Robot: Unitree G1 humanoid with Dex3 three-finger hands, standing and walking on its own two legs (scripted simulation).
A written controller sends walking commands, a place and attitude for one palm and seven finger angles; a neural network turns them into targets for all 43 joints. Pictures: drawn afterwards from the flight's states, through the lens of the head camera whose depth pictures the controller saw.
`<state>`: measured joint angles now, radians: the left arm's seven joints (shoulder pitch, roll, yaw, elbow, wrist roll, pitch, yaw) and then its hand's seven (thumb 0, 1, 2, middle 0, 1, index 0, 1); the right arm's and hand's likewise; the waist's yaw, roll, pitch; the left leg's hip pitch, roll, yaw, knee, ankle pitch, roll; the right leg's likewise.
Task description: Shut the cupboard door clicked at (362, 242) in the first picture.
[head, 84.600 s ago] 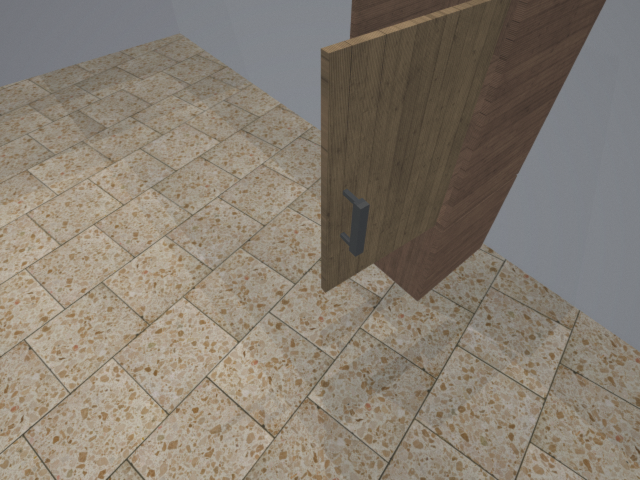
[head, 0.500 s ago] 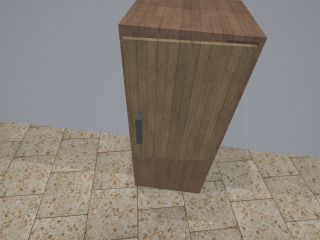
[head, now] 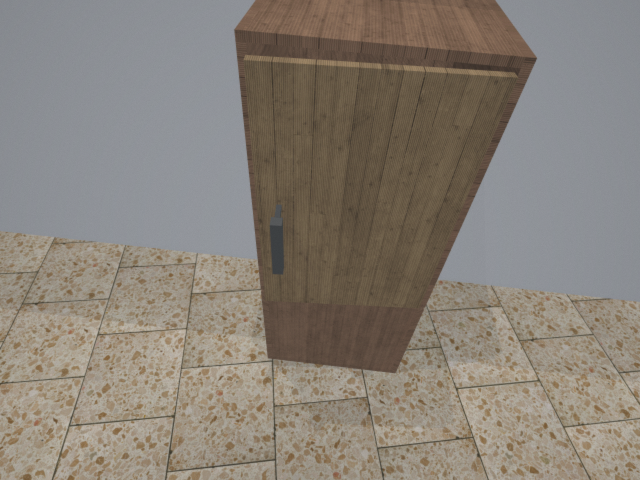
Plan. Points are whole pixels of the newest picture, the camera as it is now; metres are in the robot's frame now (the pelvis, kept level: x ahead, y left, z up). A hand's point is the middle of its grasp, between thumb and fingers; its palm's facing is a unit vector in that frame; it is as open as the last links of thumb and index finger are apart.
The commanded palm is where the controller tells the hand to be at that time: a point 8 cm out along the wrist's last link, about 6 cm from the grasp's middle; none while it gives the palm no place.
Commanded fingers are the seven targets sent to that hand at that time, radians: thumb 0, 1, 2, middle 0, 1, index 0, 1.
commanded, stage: look again from close up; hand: left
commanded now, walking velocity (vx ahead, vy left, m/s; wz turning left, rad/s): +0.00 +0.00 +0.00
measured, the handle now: (278, 240) +0.56 +0.11 -0.09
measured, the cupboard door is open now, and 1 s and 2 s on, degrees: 4 4 4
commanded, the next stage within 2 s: shuffle to correct the standing spot in 0.04 s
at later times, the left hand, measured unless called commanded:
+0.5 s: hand out of the picture -0.02 +0.14 -0.17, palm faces +0.02 -0.99 -0.14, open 7.3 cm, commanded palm none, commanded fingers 0.00 0.90 0.90 -0.20 -0.30 -0.20 -0.30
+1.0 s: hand out of the picture +0.14 +0.13 -0.17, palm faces +0.00 -0.98 -0.22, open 7.3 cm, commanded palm none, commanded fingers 0.00 0.90 0.90 -0.20 -0.30 -0.20 -0.30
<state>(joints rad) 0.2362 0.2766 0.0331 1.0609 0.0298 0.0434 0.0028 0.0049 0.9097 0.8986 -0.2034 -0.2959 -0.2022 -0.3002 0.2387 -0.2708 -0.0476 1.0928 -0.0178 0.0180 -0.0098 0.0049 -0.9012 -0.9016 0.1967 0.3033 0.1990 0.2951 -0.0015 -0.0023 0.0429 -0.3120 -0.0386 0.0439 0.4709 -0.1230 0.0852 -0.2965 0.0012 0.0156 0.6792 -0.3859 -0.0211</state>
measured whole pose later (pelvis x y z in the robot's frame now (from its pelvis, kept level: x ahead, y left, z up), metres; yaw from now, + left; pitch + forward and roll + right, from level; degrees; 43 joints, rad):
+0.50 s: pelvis +0.03 -0.02 +0.01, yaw -2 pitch +0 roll +1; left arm 0.41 0.13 0.01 1.10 0.02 0.02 0.01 0.00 0.91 0.90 -0.20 -0.30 -0.20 -0.30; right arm 0.30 -0.12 -0.02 1.13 -0.02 0.04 -0.02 0.01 -0.92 -0.90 0.20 0.30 0.20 0.30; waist 0.01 -0.03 -0.02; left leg -0.31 -0.05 0.07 0.43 -0.20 0.03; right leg -0.14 0.01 -0.06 0.44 -0.33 -0.06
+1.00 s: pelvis +0.11 -0.07 -0.01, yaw +0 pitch +2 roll +0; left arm 0.26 0.20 0.07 1.02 0.04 0.03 -0.01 0.03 0.95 0.90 -0.20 -0.30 -0.20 -0.30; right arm 0.33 -0.11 -0.05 1.11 -0.03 -0.01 -0.04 0.01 -0.90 -0.90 0.20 0.30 0.20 0.30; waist -0.03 0.01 0.04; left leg -0.24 0.11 0.09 0.58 -0.35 -0.04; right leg -0.34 -0.07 -0.09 0.58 -0.29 0.01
